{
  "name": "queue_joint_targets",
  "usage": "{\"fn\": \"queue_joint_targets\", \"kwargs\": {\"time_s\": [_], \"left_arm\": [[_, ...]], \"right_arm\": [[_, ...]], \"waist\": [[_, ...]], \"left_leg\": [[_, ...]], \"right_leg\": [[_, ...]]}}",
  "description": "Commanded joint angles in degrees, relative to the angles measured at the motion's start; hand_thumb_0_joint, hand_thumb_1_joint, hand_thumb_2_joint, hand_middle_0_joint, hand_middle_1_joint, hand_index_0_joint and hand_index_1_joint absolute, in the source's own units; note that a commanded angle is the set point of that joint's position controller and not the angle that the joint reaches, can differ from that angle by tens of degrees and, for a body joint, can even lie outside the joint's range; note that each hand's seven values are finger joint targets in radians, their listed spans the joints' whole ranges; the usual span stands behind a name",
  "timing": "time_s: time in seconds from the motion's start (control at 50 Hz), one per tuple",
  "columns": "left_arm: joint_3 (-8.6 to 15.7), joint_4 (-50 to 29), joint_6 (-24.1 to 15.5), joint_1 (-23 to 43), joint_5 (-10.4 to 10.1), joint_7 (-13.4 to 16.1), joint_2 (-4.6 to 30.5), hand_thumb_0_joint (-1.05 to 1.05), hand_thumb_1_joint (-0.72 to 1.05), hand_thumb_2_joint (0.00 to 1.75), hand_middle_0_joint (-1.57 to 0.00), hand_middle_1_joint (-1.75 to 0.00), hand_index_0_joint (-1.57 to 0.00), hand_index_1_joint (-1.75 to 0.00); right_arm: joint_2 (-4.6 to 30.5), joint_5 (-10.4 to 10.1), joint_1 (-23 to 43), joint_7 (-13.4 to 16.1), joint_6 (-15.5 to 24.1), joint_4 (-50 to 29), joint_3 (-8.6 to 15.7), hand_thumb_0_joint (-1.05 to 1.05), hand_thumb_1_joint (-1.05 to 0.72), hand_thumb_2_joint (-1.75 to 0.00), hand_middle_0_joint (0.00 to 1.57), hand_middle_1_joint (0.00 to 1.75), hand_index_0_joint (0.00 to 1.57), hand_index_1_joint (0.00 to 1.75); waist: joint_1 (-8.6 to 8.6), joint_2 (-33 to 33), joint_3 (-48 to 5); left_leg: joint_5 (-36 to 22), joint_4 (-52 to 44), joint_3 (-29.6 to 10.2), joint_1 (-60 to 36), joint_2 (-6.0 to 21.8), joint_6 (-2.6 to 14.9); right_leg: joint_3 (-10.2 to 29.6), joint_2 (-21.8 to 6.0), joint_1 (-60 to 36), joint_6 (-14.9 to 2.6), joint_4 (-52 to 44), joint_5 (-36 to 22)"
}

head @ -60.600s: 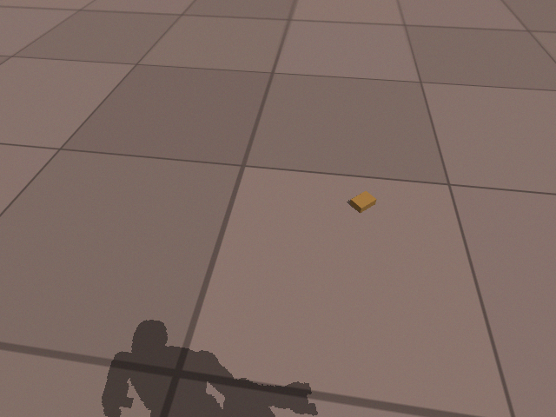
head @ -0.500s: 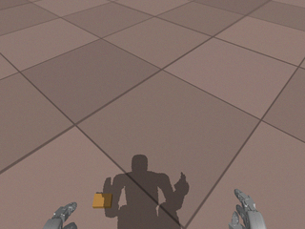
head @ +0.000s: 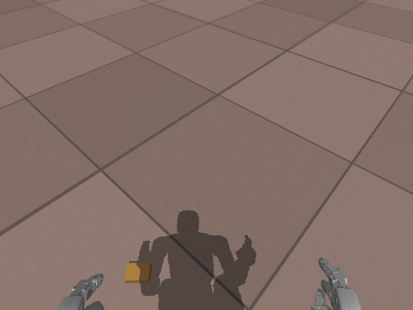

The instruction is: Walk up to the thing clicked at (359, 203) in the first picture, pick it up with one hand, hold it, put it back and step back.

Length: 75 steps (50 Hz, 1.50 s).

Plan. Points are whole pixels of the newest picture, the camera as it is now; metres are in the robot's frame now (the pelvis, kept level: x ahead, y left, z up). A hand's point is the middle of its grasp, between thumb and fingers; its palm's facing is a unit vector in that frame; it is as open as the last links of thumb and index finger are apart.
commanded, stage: home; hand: left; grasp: from above
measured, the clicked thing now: (138, 272) +0.47 +0.28 -0.70
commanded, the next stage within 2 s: stand in 0.42 s
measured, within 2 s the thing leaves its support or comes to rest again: neither
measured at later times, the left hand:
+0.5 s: hand out of the picture +0.17 +0.18 -0.04, palm faces +0.04 -0.98 -0.21, open 7.4 cm
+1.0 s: hand out of the picture +0.05 +0.24 -0.11, palm faces +0.05 -0.94 -0.34, open 7.4 cm
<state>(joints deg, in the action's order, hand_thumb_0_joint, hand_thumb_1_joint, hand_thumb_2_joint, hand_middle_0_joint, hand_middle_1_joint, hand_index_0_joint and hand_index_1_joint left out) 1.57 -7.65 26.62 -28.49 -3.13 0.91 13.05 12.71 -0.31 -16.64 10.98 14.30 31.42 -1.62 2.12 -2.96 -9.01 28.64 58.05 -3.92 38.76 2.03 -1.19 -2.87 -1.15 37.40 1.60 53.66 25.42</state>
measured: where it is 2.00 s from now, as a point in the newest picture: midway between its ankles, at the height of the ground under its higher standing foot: outside the picture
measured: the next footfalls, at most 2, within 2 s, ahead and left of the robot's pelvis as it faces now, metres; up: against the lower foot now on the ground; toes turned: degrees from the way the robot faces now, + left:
none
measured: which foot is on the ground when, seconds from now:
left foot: down 0.00-1.00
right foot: down 0.00-1.00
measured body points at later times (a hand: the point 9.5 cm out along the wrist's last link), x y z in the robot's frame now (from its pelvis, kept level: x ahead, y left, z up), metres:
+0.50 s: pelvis +0.00 +0.00 +0.00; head +0.02 +0.00 +0.45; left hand +0.16 +0.23 -0.03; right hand +0.16 -0.25 -0.06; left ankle +0.00 +0.13 -0.68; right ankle +0.01 -0.14 -0.68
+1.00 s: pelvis +0.00 +0.00 +0.05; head +0.01 -0.01 +0.50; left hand +0.05 +0.29 -0.08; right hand +0.08 -0.28 -0.09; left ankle +0.00 +0.13 -0.68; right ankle +0.01 -0.14 -0.68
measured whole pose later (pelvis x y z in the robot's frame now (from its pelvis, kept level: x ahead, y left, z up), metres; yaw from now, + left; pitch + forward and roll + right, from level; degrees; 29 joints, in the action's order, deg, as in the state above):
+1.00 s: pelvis +0.00 +0.00 +0.05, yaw +1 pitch -3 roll +0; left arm 2.4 56.1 1.8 -13.0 1.9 1.6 16.0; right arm 16.9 2.4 -10.9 1.5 0.2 57.1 2.2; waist -1.4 -1.3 3.4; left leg 17.8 33.4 -2.2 13.2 0.0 -0.6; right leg -2.0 -3.2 13.4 2.0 32.6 16.5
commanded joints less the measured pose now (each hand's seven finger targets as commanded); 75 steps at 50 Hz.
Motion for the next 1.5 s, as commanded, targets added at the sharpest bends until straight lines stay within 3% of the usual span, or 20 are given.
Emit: {"fn": "queue_joint_targets", "kwargs": {"time_s": [0.0, 0.1, 0.22, 0.28, 0.32, 0.34, 0.44, 0.48, 0.5, 0.52, 0.54, 0.58, 0.62, 0.66, 0.72, 0.8, 0.88, 0.96, 1.34, 1.48], "left_arm": [[3.72, -11.42, -3.18, 1.69, 0.47, 0.7, 6.17, 0.0, 0.9, 0.9, -0.2, -0.3, -0.2, -0.3], [3.62, -11.81, -3.08, 1.2, 0.68, 0.88, 6.51, 0.0, 0.9, 0.9, -0.2, -0.3, -0.2, -0.3], [3.34, -11.92, -3.03, 1.29, 0.39, 0.78, 6.25, 0.0, 0.9, 0.9, -0.2, -0.3, -0.2, -0.3], [3.75, -12.81, -3.06, 1.1, 0.22, 0.85, 6.61, 0.0, 0.9, 0.9, -0.2, -0.3, -0.2, -0.3], [2.42, -10.13, -2.89, -0.23, 0.22, 0.65, 4.57, 0.0, 0.9, 0.9, -0.2, -0.3, -0.2, -0.3], [4.5, -13.34, -3.24, 1.54, 0.13, 0.84, 6.94, 0.0, 0.9, 0.9, -0.2, -0.3, -0.2, -0.3], [2.49, -11.84, -3.05, 0.45, 0.23, 0.83, 5.24, 0.0, 0.9, 0.9, -0.2, -0.3, -0.2, -0.3], [3.56, -12.16, -2.96, 0.79, 0.23, 0.9, 5.82, 0.0, 0.9, 0.9, -0.2, -0.3, -0.2, -0.3], [3.69, 7.94, -15.46, 17.91, 7.06, 3.05, 10.66, 0.0, 0.9, 0.9, -0.2, -0.3, -0.2, -0.3], [4.75, 18.47, -19.32, 12.09, 7.34, 2.75, 11.92, 0.0, 0.9, 0.9, -0.2, -0.3, -0.2, -0.3], [4.44, 21.04, -21.06, 10.8, 7.01, 2.25, 12.06, 0.0, 0.9, 0.9, -0.2, -0.3, -0.2, -0.3], [3.66, 26.21, -23.45, 13.15, 7.19, 1.74, 12.94, 0.0, 0.9, 0.9, -0.2, -0.3, -0.2, -0.3], [3.9, 31.28, -23.76, 15.81, 6.27, 1.3, 12.51, 0.0, 0.9, 0.9, -0.2, -0.3, -0.2, -0.3], [3.62, 36.33, -24.5, 16.75, 5.93, 1.57, 11.85, 0.0, 0.9, 0.9, -0.2, -0.3, -0.2, -0.3], [3.66, 43.12, -25.63, 18.1, 5.83, 1.63, 11.33, 0.0, 0.9, 0.9, -0.2, -0.3, -0.2, -0.3], [3.59, 50.71, -26.76, 17.83, 5.7, 1.54, 11.47, 0.0, 0.9, 0.9, -0.2, -0.3, -0.2, -0.3], [3.44, 56.45, -27.13, 18.46, 5.3, 1.62, 12.74, 0.0, 0.9, 0.9, -0.2, -0.3, -0.2, -0.3], [3.17, 60.81, -27.28, 18.93, 5.05, 1.75, 13.3, 0.0, 0.9, 0.9, -0.2, -0.3, -0.2, -0.3], [2.45, 70.05, -27.28, 20.72, 4.81, 1.29, 14.97, 0.0, 0.9, 0.9, -0.2, -0.3, -0.2, -0.3], [2.52, 70.44, -27.77, 22.02, 4.53, 1.19, 15.54, 0.0, 0.9, 0.9, -0.2, -0.3, -0.2, -0.3]], "right_arm": [[6.62, 0.04, 4.15, 0.49, 3.47, -9.11, 2.79, 0.0, -0.9, -0.9, 0.2, 0.3, 0.2, 0.3], [7.04, 0.01, 4.11, 0.54, 3.38, -9.61, 3.0, 0.0, -0.9, -0.9, 0.2, 0.3, 0.2, 0.3], [6.99, -0.06, 4.39, 0.39, 3.45, -10.15, 2.8, 0.0, -0.9, -0.9, 0.2, 0.3, 0.2, 0.3], [7.04, -0.17, 3.91, 0.53, 3.34, -9.76, 3.01, 0.0, -0.9, -0.9, 0.2, 0.3, 0.2, 0.3], [6.65, -0.13, 3.66, 0.41, 3.37, -9.24, 2.79, 0.0, -0.9, -0.9, 0.2, 0.3, 0.2, 0.3], [6.85, -0.14, 3.72, 0.43, 3.3, -9.53, 3.02, 0.0, -0.9, -0.9, 0.2, 0.3, 0.2, 0.3], [6.59, -0.11, 3.46, 0.42, 3.03, -9.49, 2.8, 0.0, -0.9, -0.9, 0.2, 0.3, 0.2, 0.3], [6.81, -0.17, 3.71, 0.43, 3.06, -9.51, 3.02, 0.0, -0.9, -0.9, 0.2, 0.3, 0.2, 0.3], [13.78, 7.26, 7.09, -2.99, -3.55, 4.47, 5.21, 0.0, -0.9, -0.9, 0.2, 0.3, 0.2, 0.3], [14.27, 7.18, 7.79, -4.83, -6.13, 5.54, 6.06, 0.0, -0.9, -0.9, 0.2, 0.3, 0.2, 0.3], [14.95, 7.56, 6.71, -5.79, -7.46, 3.71, 6.29, 0.0, -0.9, -0.9, 0.2, 0.3, 0.2, 0.3], [13.42, 4.89, 6.74, -7.96, -8.48, 6.08, 6.16, 0.0, -0.9, -0.9, 0.2, 0.3, 0.2, 0.3], [12.5, 3.34, 7.21, -9.26, -9.07, 7.71, 5.92, 0.0, -0.9, -0.9, 0.2, 0.3, 0.2, 0.3], [12.61, 3.08, 7.53, -9.84, -9.48, 10.2, 6.45, 0.0, -0.9, -0.9, 0.2, 0.3, 0.2, 0.3], [12.98, 3.69, 8.65, -9.81, -10.5, 12.69, 6.6, 0.0, -0.9, -0.9, 0.2, 0.3, 0.2, 0.3], [13.29, 3.21, 8.46, -9.47, -11.47, 16.37, 6.49, 0.0, -0.9, -0.9, 0.2, 0.3, 0.2, 0.3], [13.52, 2.78, 7.85, -9.08, -12.43, 19.63, 6.22, 0.0, -0.9, -0.9, 0.2, 0.3, 0.2, 0.3], [14.0, 2.36, 7.65, -8.87, -12.65, 22.71, 6.07, 0.0, -0.9, -0.9, 0.2, 0.3, 0.2, 0.3], [14.51, 1.92, 8.71, -9.29, -13.58, 29.21, 5.21, 0.0, -0.9, -0.9, 0.2, 0.3, 0.2, 0.3], [15.01, 1.82, 9.28, -9.47, -13.31, 29.37, 4.96, 0.0, -0.9, -0.9, 0.2, 0.3, 0.2, 0.3]], "waist": [[0.09, 0.84, -3.55], [0.14, -0.11, -4.79], [0.15, 0.52, -3.55], [0.32, 0.11, -5.59], [0.59, 1.44, -3.91], [-0.15, 0.19, -4.92], [0.38, -0.17, -4.77], [0.12, 0.83, -4.71], [-4.05, 3.28, 8.54], [-4.38, 6.14, 3.73], [-3.16, 4.79, 3.0], [-3.43, 3.81, 0.42], [-3.75, 5.35, 1.61], [-4.04, 3.86, 0.65], [-4.0, 0.24, 3.95], [-3.79, 0.77, 5.55], [-3.06, 2.47, 7.57], [-3.02, 2.34, 7.67], [-3.28, 2.18, 13.16], [-2.99, 3.09, 10.77]], "left_leg": [[-10.14, -10.42, 1.25, -3.23, -1.72, 1.7], [-11.47, -10.4, 1.33, -4.02, -1.61, 1.54], [-6.84, -10.91, 1.03, -2.12, -1.74, 1.73], [-11.52, -9.78, 1.41, -3.8, -1.71, 1.59], [-11.83, -9.65, 1.34, -3.14, -1.68, 1.66], [-11.86, -9.66, 1.41, -3.41, -1.63, 1.62], [-12.24, -9.51, 1.46, -3.58, -1.76, 1.6], [-12.83, -9.59, 1.26, -3.33, -1.61, 1.56], [-24.04, -14.44, -1.24, -5.54, 0.68, 4.29], [-24.67, -13.55, 0.91, -9.03, 0.16, 4.91], [-23.07, -14.07, -0.8, -11.45, 0.34, 5.17], [-20.16, -15.17, 0.03, -13.75, -0.69, 4.86], [-17.47, -17.35, -0.09, -15.07, -0.81, 4.55], [-21.18, -19.12, -1.58, -17.91, 0.15, 4.6], [-18.1, -24.37, -3.6, -17.96, 1.5, 4.78], [-20.18, -27.11, -3.62, -20.96, 1.89, 4.26], [-19.11, -30.62, -2.84, -23.63, 1.67, 3.58], [-23.69, -33.14, -2.61, -27.39, 2.28, 3.04], [-14.37, -41.43, -2.99, -27.28, 2.98, 2.03], [-20.15, -40.47, -2.34, -30.16, 3.6, 2.27]], "right_leg": [[-1.65, 2.21, -3.41, -1.34, -8.66, -7.31], [-1.59, 2.28, -3.53, -1.59, -7.91, -8.27], [-1.59, 2.25, -2.7, -1.41, -8.38, -4.63], [-1.51, 2.26, -3.36, -1.52, -7.82, -8.39], [-1.63, 2.31, -3.15, -1.44, -7.71, -8.64], [-1.53, 2.29, -3.25, -1.5, -7.65, -8.68], [-1.43, 2.29, -3.21, -1.5, -7.64, -9.12], [-1.63, 2.31, -3.23, -1.48, -7.46, -9.4], [1.8, -1.96, -13.28, -3.38, -8.78, -9.77], [5.69, -2.95, -14.79, -5.51, -11.17, -10.38], [6.56, -2.39, -12.27, -6.25, -11.47, -10.75], [7.46, -4.24, -17.6, -5.87, -11.66, -13.79], [6.8, -4.21, -17.15, -4.88, -13.72, -11.95], [5.35, -3.93, -18.84, -3.91, -13.58, -15.57], [3.94, -3.03, -19.59, -2.63, -15.63, -12.31], [4.04, -3.59, -22.85, -2.68, -20.7, -15.3], [4.95, -4.53, -25.19, -2.78, -25.52, -16.52], [4.92, -5.15, -27.85, -2.73, -28.37, -19.1], [4.94, -5.32, -30.27, -1.8, -36.36, -12.12], [5.67, -6.09, -31.08, -1.89, -37.46, -15.9]]}}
